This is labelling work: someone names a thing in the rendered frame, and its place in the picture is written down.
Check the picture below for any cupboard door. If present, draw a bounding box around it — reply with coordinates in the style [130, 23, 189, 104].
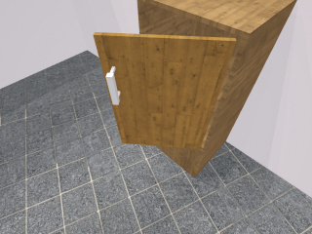
[93, 32, 237, 149]

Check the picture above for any handle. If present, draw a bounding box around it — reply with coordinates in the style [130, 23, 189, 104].
[105, 66, 121, 105]

